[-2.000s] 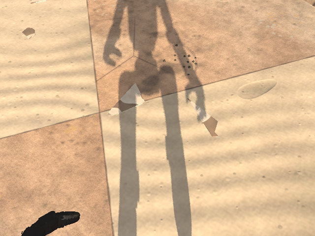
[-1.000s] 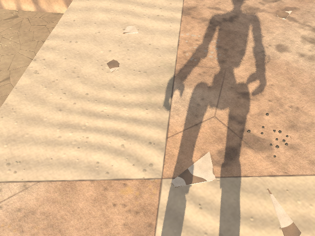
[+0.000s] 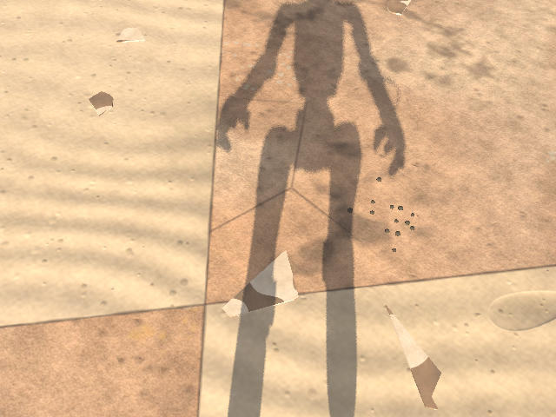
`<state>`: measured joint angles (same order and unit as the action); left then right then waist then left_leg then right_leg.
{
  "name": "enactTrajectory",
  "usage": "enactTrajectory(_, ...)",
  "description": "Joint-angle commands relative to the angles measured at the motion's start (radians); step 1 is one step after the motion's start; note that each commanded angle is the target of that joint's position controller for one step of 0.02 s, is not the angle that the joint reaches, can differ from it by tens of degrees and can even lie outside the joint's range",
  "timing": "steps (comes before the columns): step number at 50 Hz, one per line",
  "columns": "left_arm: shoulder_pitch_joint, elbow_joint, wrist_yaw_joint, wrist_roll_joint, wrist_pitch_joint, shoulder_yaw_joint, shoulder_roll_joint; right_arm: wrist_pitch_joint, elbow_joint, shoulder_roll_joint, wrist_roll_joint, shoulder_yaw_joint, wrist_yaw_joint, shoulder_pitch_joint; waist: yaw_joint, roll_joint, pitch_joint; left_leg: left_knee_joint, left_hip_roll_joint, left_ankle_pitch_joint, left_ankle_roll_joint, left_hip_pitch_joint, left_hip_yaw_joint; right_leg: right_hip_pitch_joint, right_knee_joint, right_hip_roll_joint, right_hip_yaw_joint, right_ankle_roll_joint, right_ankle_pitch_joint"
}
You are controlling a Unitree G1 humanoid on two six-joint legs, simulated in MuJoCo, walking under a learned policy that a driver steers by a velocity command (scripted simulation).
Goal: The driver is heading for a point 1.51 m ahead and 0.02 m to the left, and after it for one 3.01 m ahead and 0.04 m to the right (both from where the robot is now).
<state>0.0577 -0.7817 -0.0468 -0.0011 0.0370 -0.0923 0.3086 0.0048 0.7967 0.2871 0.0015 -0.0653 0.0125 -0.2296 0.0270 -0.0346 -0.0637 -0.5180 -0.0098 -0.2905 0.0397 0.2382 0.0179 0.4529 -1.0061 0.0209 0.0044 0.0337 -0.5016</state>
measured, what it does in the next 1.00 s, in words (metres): steps on the spot: right foot, then left foot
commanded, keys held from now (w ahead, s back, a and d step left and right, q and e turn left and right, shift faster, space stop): q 0.18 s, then no key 0.82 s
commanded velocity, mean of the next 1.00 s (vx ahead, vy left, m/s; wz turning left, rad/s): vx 0.00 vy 0.00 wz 0.21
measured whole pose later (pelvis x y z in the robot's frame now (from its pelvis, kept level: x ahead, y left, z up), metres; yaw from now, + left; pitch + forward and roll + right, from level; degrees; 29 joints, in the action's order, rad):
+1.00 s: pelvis +0.00 -0.01 +0.00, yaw +12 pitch -2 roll +0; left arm 0.16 -0.98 -0.03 0.00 0.00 -0.04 0.28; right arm -0.01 0.94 0.24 0.01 -0.02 0.02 -0.18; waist -0.01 -0.01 -0.05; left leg -0.49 -0.02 -0.30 0.00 0.15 0.05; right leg 0.18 -0.47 -0.02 0.03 0.04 -0.25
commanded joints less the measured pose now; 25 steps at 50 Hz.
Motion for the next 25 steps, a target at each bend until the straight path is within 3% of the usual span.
enactTrajectory(1, -0.037, 0.066, -0.004, -0.002, -0.018, -0.026, 0.08, -0.022, -0.084, 0.162, -0.021, -0.037, 0.019, 0.073, -0.027, 0.131, 0.107, 0.186, 0.234, 0.5, 0.184, -0.165, 0.289, 0.149, -0.102, -0.022, 0.066, 0.032, 0.072)
enactTrajectory(6, -0.051, 0.073, 0.004, 0.009, -0.035, -0.013, 0.05, 0.003, -0.088, 0.188, -0.018, -0.051, 0.033, 0.038, 0.001, 0.165, 0.126, 0.165, 0.198, 0.438, 0.181, -0.192, 0.298, 0.08, 0.156, -0.001, 0.06, 0.063, 0.136)
enactTrajectory(9, -0.036, 0.071, 0.014, 0.014, -0.043, -0.014, 0.068, 0.015, -0.103, 0.21, -0.014, -0.058, 0.027, 0.062, 0.007, 0.199, 0.119, 0.159, 0.194, 0.378, 0.184, -0.117, 0.347, -0.023, 0.27, 0.016, 0.058, 0.058, 0.131)
enactTrajectory(12, 0.023, 0.052, 0.028, 0.018, -0.052, -0.018, 0.087, 0.024, -0.111, 0.19, -0.015, -0.048, 0.021, 0.096, -0.003, 0.221, 0.133, 0.12, 0.192, 0.404, 0.166, -0.094, 0.374, -0.118, 0.388, 0.015, 0.039, 0.042, 0.163)
enactTrajectory(14, 0.08, 0.032, 0.039, 0.013, -0.063, -0.018, 0.077, 0.031, -0.112, 0.165, -0.024, -0.034, 0.027, 0.121, -0.042, 0.204, 0.135, 0.069, 0.151, 0.339, 0.114, -0.058, 0.374, -0.241, 0.612, 0.013, 0.018, 0.012, 0.342)
enactTrajectory(15, 0.093, 0.032, 0.039, 0.0, -0.067, -0.021, 0.103, 0.029, -0.105, 0.138, -0.016, -0.024, 0.029, 0.086, -0.035, 0.146, 0.142, 0.019, 0.106, 0.216, 0.066, -0.003, 0.349, -0.325, 0.664, -0.059, 0.083, -0.017, 0.438)
enactTrajectory(16, 0.098, 0.049, 0.034, -0.021, -0.065, -0.026, 0.165, 0.024, -0.103, 0.08, 0.013, -0.005, 0.027, 0.04, -0.001, -0.077, 0.166, -0.18, -0.01, -0.062, 0.001, 0.098, 0.225, -0.409, 0.697, -0.262, 0.299, -0.09, 0.644)
enactTrajectory(17, 0.079, 0.041, 0.039, -0.048, -0.068, -0.022, 0.18, 0.017, -0.132, 0.111, 0.0, -0.019, 0.031, 0.052, 0.018, -0.226, 0.125, -0.314, -0.083, -0.378, -0.044, 0.204, 0.156, -0.319, 0.705, -0.401, 0.485, -0.282, 0.713)
enactTrajectory(18, 0.053, 0.055, 0.043, -0.04, -0.079, -0.009, 0.139, 0.015, -0.113, 0.185, -0.002, -0.038, 0.036, 0.045, -0.001, -0.149, 0.111, -0.477, -0.046, -0.376, -0.071, 0.211, 0.187, -0.284, 0.727, -0.406, 0.496, -0.344, 0.631)
enactTrajectory(19, 0.029, 0.054, 0.042, -0.028, -0.084, -0.003, 0.119, 0.018, -0.095, 0.212, -0.013, -0.053, 0.036, 0.05, 0.003, -0.108, 0.088, -0.554, -0.042, -0.318, -0.082, 0.228, 0.186, -0.28, 0.721, -0.351, 0.413, -0.311, 0.567)
enactTrajectory(21, -0.006, 0.047, 0.039, -0.002, -0.087, 0.01, 0.091, 0.032, -0.069, 0.169, -0.007, -0.049, 0.042, 0.043, 0.009, -0.09, 0.068, -0.552, -0.025, -0.224, -0.112, 0.237, 0.195, -0.291, 0.709, -0.277, 0.311, -0.25, 0.508)
enactTrajectory(23, 0.013, 0.023, 0.032, -0.001, -0.079, 0.021, 0.073, 0.032, -0.063, 0.111, -0.01, -0.03, 0.035, 0.051, 0.003, -0.107, 0.073, -0.44, -0.014, -0.175, -0.133, 0.18, 0.142, -0.296, 0.702, -0.224, 0.222, -0.238, 0.565)
enactTrajectory(25, 0.028, 0.008, 0.026, -0.003, -0.068, 0.02, 0.084, 0.024, -0.066, 0.07, -0.01, -0.01, 0.028, 0.083, -0.021, -0.125, 0.1, -0.262, 0.018, -0.166, -0.143, 0.104, 0.066, -0.322, 0.678, -0.199, 0.176, -0.229, 0.609)
Velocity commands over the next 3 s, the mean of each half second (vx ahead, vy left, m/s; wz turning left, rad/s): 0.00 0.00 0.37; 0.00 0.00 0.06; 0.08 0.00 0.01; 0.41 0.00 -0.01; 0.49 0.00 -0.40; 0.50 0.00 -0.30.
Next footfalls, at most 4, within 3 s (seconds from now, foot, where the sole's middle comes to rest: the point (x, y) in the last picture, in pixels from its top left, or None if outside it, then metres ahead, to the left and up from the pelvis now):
0.30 right None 0.07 -0.14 -0.78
0.62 left None -0.01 0.11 -0.78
1.96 left None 0.39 0.18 -0.78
2.54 right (277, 316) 0.71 -0.03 -0.78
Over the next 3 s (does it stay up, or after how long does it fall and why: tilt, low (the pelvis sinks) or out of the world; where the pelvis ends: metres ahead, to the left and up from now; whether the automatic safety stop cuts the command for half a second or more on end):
stays up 0.82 0.04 -0.01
